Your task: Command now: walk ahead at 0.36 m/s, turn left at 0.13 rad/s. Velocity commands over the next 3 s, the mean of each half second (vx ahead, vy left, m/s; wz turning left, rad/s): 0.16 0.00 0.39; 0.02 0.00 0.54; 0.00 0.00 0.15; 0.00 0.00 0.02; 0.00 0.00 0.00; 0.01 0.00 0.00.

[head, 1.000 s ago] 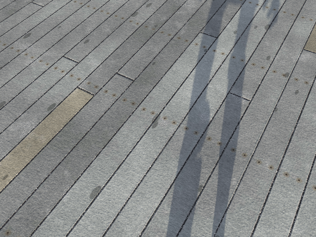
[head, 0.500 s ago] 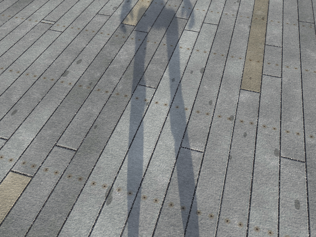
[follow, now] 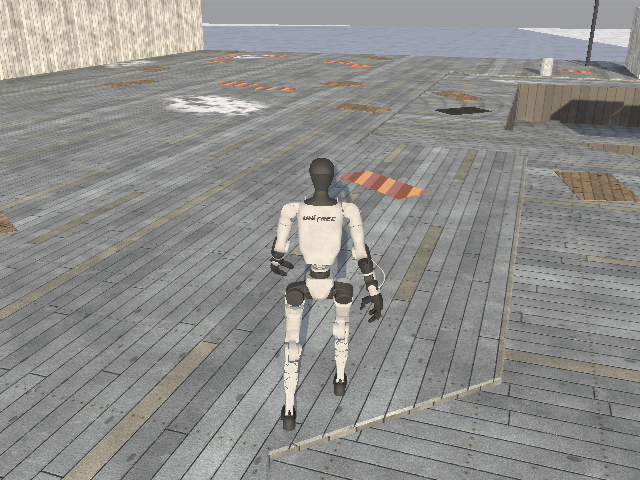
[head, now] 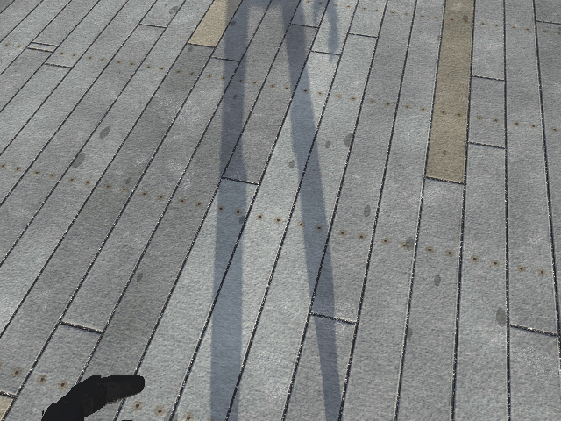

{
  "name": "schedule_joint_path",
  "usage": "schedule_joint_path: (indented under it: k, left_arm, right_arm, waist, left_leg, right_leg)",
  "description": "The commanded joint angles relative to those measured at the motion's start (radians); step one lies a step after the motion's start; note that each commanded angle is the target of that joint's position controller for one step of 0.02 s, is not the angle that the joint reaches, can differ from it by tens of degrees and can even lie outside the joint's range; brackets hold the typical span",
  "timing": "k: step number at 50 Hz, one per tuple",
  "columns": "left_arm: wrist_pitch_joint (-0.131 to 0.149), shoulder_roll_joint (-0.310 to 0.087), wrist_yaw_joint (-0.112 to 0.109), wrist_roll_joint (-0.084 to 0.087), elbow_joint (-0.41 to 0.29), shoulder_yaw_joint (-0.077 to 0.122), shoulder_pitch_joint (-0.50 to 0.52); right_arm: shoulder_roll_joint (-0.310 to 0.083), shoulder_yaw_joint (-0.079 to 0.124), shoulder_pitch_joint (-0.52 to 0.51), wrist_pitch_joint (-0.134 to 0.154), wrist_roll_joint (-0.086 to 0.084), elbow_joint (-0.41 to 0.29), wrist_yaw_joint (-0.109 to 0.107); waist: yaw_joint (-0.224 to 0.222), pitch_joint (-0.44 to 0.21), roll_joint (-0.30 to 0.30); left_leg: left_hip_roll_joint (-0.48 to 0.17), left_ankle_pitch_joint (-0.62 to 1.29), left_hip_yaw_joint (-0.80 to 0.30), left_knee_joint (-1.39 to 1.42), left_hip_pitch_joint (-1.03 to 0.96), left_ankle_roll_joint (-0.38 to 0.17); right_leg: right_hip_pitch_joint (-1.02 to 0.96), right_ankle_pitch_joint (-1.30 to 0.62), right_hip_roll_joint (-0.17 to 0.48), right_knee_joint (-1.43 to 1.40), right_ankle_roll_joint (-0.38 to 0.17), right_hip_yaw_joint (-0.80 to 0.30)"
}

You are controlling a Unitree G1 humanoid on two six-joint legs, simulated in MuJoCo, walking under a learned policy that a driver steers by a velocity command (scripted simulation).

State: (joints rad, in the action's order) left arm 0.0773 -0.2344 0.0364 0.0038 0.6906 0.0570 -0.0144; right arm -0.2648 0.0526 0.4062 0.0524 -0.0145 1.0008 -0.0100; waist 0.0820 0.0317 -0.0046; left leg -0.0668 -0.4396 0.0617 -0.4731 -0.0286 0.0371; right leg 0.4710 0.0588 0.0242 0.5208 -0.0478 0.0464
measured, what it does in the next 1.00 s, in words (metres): walks ahead, turning left: left foot, then right foot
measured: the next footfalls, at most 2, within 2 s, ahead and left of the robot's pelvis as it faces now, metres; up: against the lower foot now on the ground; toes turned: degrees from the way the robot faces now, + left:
left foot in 0.50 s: +0.20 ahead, +0.12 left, +0.00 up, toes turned +19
right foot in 0.94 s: +0.28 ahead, -0.10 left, +0.00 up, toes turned +34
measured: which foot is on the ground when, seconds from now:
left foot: down 0.00-0.00, up 0.02-0.48, down 0.50-0.94, up 0.96-1.00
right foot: down 0.00-0.50, up 0.52-0.92, down 0.94-1.00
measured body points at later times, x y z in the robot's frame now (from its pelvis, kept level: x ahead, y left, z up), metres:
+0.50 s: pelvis +0.14 -0.01 +0.01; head +0.17 +0.02 +0.46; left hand +0.19 +0.30 -0.12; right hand +0.36 -0.23 -0.09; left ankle +0.16 +0.11 -0.72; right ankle +0.12 -0.11 -0.72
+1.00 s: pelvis +0.18 -0.03 +0.01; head +0.21 -0.03 +0.46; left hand +0.13 +0.28 -0.09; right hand +0.47 -0.18 -0.09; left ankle +0.14 +0.09 -0.69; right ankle +0.25 -0.13 -0.72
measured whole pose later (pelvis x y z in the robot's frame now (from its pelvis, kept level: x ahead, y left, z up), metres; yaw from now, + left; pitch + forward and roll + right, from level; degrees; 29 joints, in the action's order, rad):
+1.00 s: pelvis +0.18 -0.03 +0.01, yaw +32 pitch +2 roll +0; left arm 0.01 -0.28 -0.01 -0.03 0.83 0.07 -0.15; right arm -0.31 0.09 0.12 -0.04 -0.01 0.68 -0.04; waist -0.01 0.03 0.04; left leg 0.11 -0.45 -0.17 -0.80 0.47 0.00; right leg 0.30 0.25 -0.02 0.52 -0.01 -0.04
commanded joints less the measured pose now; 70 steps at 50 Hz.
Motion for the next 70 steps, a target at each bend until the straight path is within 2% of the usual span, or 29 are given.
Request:
schedule_joint_path:
  k: [1, 2, 3, 5, 9, 15, 23, 25, 26, 27, 28, 29, 30, 32, 37, 43, 46, 47, 48, 49, 50, 53, 58, 61, 63, 64, 65, 67, 70]
  left_arm:
    - [0.0, -0.258, -0.02, -0.031, 0.038, 0.075, -0.385]
    - [-0.001, -0.189, -0.019, -0.023, 0.029, 0.054, -0.324]
    - [0.003, -0.146, -0.02, -0.016, 0.026, 0.039, -0.258]
    - [0.016, -0.091, -0.014, -0.02, 0.042, 0.023, -0.163]
    - [0.025, -0.123, -0.037, -0.038, 0.064, 0.031, -0.098]
    - [-0.016, -0.173, -0.08, -0.023, 0.089, 0.04, -0.095]
    - [-0.078, -0.219, -0.08, 0.017, 0.101, 0.061, -0.114]
    - [-0.083, -0.205, -0.08, 0.022, 0.12, 0.06, -0.156]
    - [-0.075, -0.175, -0.076, -0.011, 0.089, 0.051, -0.135]
    - [-0.068, -0.117, -0.073, -0.038, 0.032, 0.03, -0.093]
    - [-0.067, -0.157, -0.061, -0.024, 0.05, 0.042, -0.052]
    - [-0.068, -0.159, -0.057, 0.005, 0.045, 0.044, -0.039]
    - [-0.07, -0.149, -0.067, 0.005, 0.063, 0.044, -0.048]
    - [-0.077, -0.172, -0.082, -0.012, 0.067, 0.055, -0.054]
    - [-0.078, -0.124, -0.087, -0.003, 0.069, 0.039, -0.062]
    - [-0.063, -0.149, -0.063, 0.006, 0.069, 0.041, -0.07]
    - [-0.046, -0.16, -0.045, 0.002, 0.102, 0.048, -0.173]
    - [-0.047, -0.224, -0.047, -0.018, 0.1, 0.061, -0.191]
    - [-0.058, -0.31, -0.051, -0.042, 0.095, 0.075, -0.155]
    - [-0.051, -0.25, -0.053, -0.061, 0.063, 0.06, -0.128]
    - [-0.048, -0.206, -0.058, -0.05, 0.046, 0.047, -0.072]
    - [-0.049, -0.152, -0.067, -0.004, 0.049, 0.026, -0.042]
    - [-0.067, -0.164, -0.074, -0.01, 0.083, 0.02, -0.105]
    - [-0.077, -0.201, -0.066, 0.004, 0.101, 0.026, -0.134]
    - [-0.066, -0.175, -0.058, 0.013, 0.126, 0.015, -0.183]
    - [-0.05, -0.145, -0.049, -0.014, 0.12, 0.002, -0.191]
    - [-0.039, -0.094, -0.043, -0.021, 0.121, -0.008, -0.215]
    - [-0.042, -0.145, -0.044, -0.028, 0.133, 0.0, -0.122]
    - [-0.06, -0.141, -0.057, -0.017, 0.155, 0.0, -0.125]
  right_arm:
    - [-0.017, -0.017, 0.091, 0.031, 0.007, -0.062, 0.0]
    - [-0.124, 0.018, 0.029, 0.035, -0.023, -0.064, 0.001]
    - [-0.132, 0.022, -0.044, 0.031, -0.032, -0.084, -0.002]
    - [-0.104, 0.032, -0.069, 0.001, -0.008, -0.076, -0.017]
    - [-0.072, 0.041, -0.071, -0.048, -0.009, -0.111, -0.023]
    - [-0.059, 0.034, -0.221, -0.066, 0.004, -0.208, 0.005]
    - [-0.089, 0.051, -0.313, -0.09, -0.004, -0.31, 0.049]
    - [-0.141, 0.075, -0.208, -0.081, 0.003, -0.296, 0.038]
    - [-0.263, 0.111, -0.127, -0.077, 0.012, -0.292, 0.013]
    - [-0.321, 0.114, -0.123, -0.07, 0.042, -0.304, 0.008]
    - [-0.239, 0.09, -0.131, -0.056, 0.034, -0.314, 0.017]
    - [-0.221, 0.084, -0.189, -0.043, 0.023, -0.325, 0.016]
    - [-0.202, 0.082, -0.245, -0.04, 0.006, -0.333, 0.009]
    - [-0.177, 0.071, -0.306, -0.049, -0.001, -0.35, -0.007]
    - [-0.203, 0.081, -0.283, -0.058, 0.006, -0.357, -0.025]
    - [-0.204, 0.079, -0.299, -0.077, 0.008, -0.378, -0.024]
    - [-0.173, 0.064, -0.31, -0.092, -0.003, -0.388, -0.034]
    - [-0.124, 0.05, -0.264, -0.095, 0.005, -0.387, -0.036]
    - [-0.106, 0.048, -0.243, -0.084, 0.003, -0.417, -0.033]
    - [-0.188, 0.069, -0.257, -0.069, 0.019, -0.408, -0.031]
    - [-0.228, 0.087, -0.238, -0.069, 0.005, -0.383, -0.026]
    - [-0.151, 0.071, -0.209, -0.089, 0.011, -0.342, -0.033]
    - [-0.058, 0.022, -0.291, -0.082, 0.01, -0.371, -0.022]
    - [-0.091, 0.03, -0.249, -0.079, 0.0, -0.343, -0.018]
    - [-0.123, 0.034, -0.216, -0.08, 0.012, -0.324, -0.02]
    - [-0.175, 0.04, -0.195, -0.083, 0.021, -0.33, -0.028]
    - [-0.181, 0.038, -0.238, -0.084, 0.031, -0.315, -0.022]
    - [-0.083, 0.016, -0.268, -0.068, 0.039, -0.323, -0.002]
    - [-0.105, 0.017, -0.246, -0.047, 0.033, -0.297, -0.003]
  waist:
    - [-0.16, -0.455, -0.297]
    - [-0.164, -0.347, -0.185]
    - [-0.137, -0.237, -0.147]
    - [-0.075, -0.133, -0.077]
    - [-0.021, -0.093, -0.097]
    - [-0.064, -0.075, -0.071]
    - [-0.083, -0.06, -0.081]
    - [-0.032, -0.12, -0.019]
    - [-0.019, -0.184, 0.168]
    - [-0.041, -0.261, 0.334]
    - [-0.007, -0.312, 0.145]
    - [-0.031, -0.249, 0.113]
    - [-0.06, -0.194, 0.054]
    - [-0.096, -0.155, 0.083]
    - [-0.087, -0.172, 0.125]
    - [-0.07, -0.149, 0.187]
    - [-0.12, -0.158, 0.173]
    - [-0.097, -0.165, 0.028]
    - [-0.042, -0.105, -0.269]
    - [-0.078, -0.113, -0.247]
    - [-0.055, -0.096, -0.161]
    - [-0.051, -0.058, -0.117]
    - [-0.107, -0.087, -0.187]
    - [-0.104, -0.083, -0.186]
    - [-0.092, -0.08, -0.13]
    - [-0.11, -0.131, -0.009]
    - [-0.167, -0.138, 0.176]
    - [-0.11, -0.095, 0.102]
    - [-0.109, -0.032, 0.099]
  left_leg:
    - [0.116, -0.178, -0.128, -0.773, 0.615, -0.016]
    - [0.06, -0.15, -0.198, -0.855, 0.648, -0.02]
    - [0.017, -0.103, -0.16, -0.842, 0.671, -0.026]
    - [-0.04, 0.015, -0.148, -0.734, 0.589, -0.028]
    - [-0.033, 0.126, -0.118, -0.664, 0.538, 0.003]
    - [-0.044, 0.303, -0.076, -0.377, 0.537, 0.005]
    - [0.007, 0.149, 0.01, -0.153, 0.506, -0.058]
    - [0.053, 0.429, -0.005, 0.055, 0.281, -0.121]
    - [-0.111, 0.917, -0.255, 0.048, 0.059, -0.206]
    - [-0.327, 1.126, -0.603, 0.05, -0.096, -0.443]
    - [-0.308, 1.064, -0.541, 0.063, -0.088, -0.438]
    - [-0.258, 0.954, -0.435, 0.075, -0.027, -0.384]
    - [-0.198, 0.806, -0.378, 0.087, 0.033, -0.323]
    - [-0.15, 0.705, -0.339, 0.116, 0.164, -0.288]
    - [-0.116, 0.591, -0.357, 0.118, 0.21, -0.278]
    - [-0.098, 0.401, -0.483, 0.107, 0.259, -0.249]
    - [-0.043, 0.381, -0.47, 0.018, 0.294, -0.176]
    - [0.038, 0.196, -0.381, -0.135, 0.398, -0.117]
    - [0.217, -0.14, -0.201, -0.309, 0.609, -0.06]
    - [0.167, -0.21, -0.248, -0.556, 0.604, -0.025]
    - [0.158, -0.14, -0.264, -0.664, 0.599, -0.019]
    - [0.154, -0.008, -0.247, -0.723, 0.602, 0.026]
    - [0.075, -0.003, -0.114, -0.297, 0.422, 0.054]
    - [0.087, 0.133, -0.058, -0.022, 0.281, 0.036]
    - [0.053, 0.36, -0.113, 0.169, 0.116, -0.018]
    - [-0.061, 0.606, -0.23, 0.12, 0.008, -0.056]
    - [-0.103, 0.571, -0.255, 0.07, 0.109, -0.132]
    - [-0.046, 0.345, -0.229, 0.095, 0.19, -0.12]
    - [-0.017, 0.311, -0.211, 0.099, 0.249, -0.085]
  right_leg:
    - [-0.862, -0.361, 0.434, -0.135, -0.276, -0.646]
    - [-0.722, -0.4, 0.395, -0.141, -0.244, -0.51]
    - [-0.602, -0.464, 0.353, -0.142, -0.208, -0.348]
    - [-0.392, -0.5, 0.26, -0.206, -0.145, -0.165]
    - [-0.25, -0.505, 0.254, -0.276, -0.178, -0.026]
    - [-0.305, -0.34, 0.263, -0.308, -0.179, 0.075]
    - [-0.468, -0.373, 0.322, -0.122, -0.127, 0.086]
    - [-0.408, -0.404, 0.233, 0.105, -0.029, 0.156]
    - [-0.179, -0.125, 0.137, 0.38, 0.055, 0.202]
    - [0.131, 0.631, -0.045, 0.641, 0.122, 0.109]
    - [0.157, 0.658, -0.017, 0.745, 0.11, -0.083]
    - [0.193, 0.569, -0.001, 0.741, 0.094, -0.097]
    - [0.204, 0.489, 0.017, 0.684, 0.091, -0.102]
    - [0.134, 0.383, 0.014, 0.616, 0.105, -0.1]
    - [0.045, 0.31, -0.026, 0.384, 0.133, -0.107]
    - [-0.078, 0.292, -0.058, 0.16, 0.116, -0.115]
    - [-0.255, 0.108, -0.033, -0.128, 0.07, -0.095]
    - [-0.353, 0.071, 0.143, -0.198, 0.01, -0.256]
    - [-0.357, -0.098, 0.333, -0.243, -0.157, -0.52]
    - [-0.288, -0.105, 0.4, -0.257, -0.262, -0.6]
    - [-0.268, -0.088, 0.343, -0.239, -0.235, -0.493]
    - [-0.286, -0.094, 0.218, -0.204, -0.155, -0.31]
    - [-0.342, -0.125, 0.17, -0.181, -0.151, -0.21]
    - [-0.327, -0.175, 0.183, -0.142, -0.152, -0.231]
    - [-0.251, -0.138, 0.161, -0.122, -0.078, -0.22]
    - [-0.184, -0.041, 0.112, -0.048, -0.016, -0.161]
    - [-0.216, 0.164, 0.036, -0.082, 0.043, -0.073]
    - [-0.271, 0.124, 0.025, -0.079, 0.088, -0.063]
    - [-0.274, 0.08, 0.03, -0.077, 0.077, -0.068]
Over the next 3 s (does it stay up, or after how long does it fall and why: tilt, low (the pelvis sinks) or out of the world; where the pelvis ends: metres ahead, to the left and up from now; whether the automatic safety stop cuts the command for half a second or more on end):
stays up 0.17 -0.02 0.01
